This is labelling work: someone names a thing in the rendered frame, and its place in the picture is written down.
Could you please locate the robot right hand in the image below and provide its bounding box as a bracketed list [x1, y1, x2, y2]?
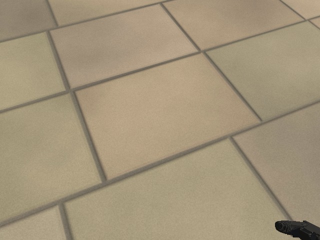
[275, 220, 320, 240]

